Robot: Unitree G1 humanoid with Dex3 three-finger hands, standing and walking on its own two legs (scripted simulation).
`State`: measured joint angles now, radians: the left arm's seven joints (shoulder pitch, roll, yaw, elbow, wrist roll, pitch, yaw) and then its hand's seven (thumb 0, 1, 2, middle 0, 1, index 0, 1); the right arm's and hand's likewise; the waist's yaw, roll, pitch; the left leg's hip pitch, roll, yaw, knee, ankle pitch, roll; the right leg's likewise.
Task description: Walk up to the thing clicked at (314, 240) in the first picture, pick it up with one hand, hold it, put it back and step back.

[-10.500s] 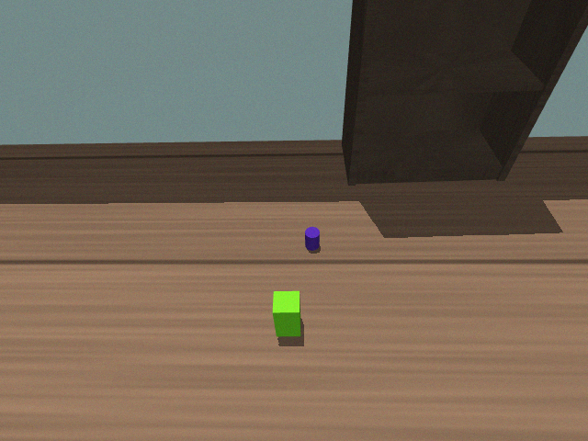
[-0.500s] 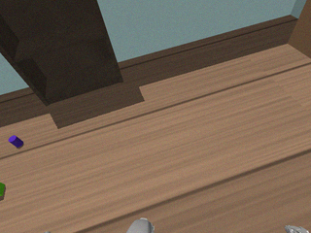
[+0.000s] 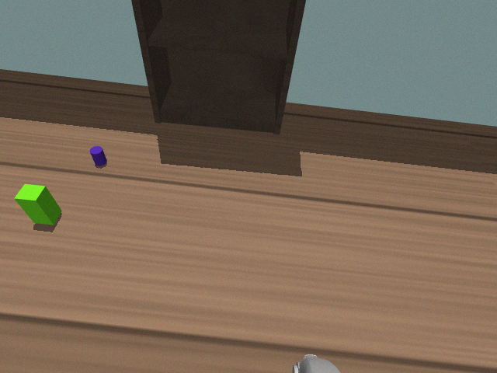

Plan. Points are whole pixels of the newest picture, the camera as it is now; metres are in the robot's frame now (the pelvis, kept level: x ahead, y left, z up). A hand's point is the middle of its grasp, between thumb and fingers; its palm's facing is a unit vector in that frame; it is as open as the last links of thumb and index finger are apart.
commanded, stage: walk up
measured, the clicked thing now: (98, 156) +1.26 +0.78 -0.72
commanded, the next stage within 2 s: none
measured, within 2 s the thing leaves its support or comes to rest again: neither
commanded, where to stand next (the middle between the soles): +0.09 -0.04 m, yaw +26 degrees
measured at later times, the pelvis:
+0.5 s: pelvis +0.01 -0.07 -0.01, yaw +15 degrees
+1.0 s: pelvis +0.00 -0.08 -0.02, yaw +26 degrees
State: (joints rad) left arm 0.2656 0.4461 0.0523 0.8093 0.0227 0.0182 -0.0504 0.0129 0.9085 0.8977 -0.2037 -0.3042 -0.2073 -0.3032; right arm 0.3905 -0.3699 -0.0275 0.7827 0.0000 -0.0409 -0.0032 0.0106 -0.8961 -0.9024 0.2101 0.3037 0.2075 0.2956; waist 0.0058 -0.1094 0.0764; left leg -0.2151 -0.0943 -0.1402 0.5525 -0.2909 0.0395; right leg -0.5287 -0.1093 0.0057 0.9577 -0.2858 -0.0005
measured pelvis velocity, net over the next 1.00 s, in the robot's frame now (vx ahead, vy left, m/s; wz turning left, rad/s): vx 0.00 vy -0.08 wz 0.45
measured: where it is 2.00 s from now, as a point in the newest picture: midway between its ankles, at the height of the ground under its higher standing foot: outside the picture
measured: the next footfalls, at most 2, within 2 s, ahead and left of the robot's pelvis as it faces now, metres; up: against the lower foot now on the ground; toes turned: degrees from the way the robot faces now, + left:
right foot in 0.24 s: +0.13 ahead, -0.14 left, +0.00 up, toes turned +8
left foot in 0.66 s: +0.03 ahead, +0.06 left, +0.00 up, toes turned +25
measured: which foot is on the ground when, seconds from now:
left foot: down 0.00-0.26, up 0.28-0.64, down 0.66-1.00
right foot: up 0.00-0.22, down 0.24-0.70, up 0.72-0.94, down 0.96-1.00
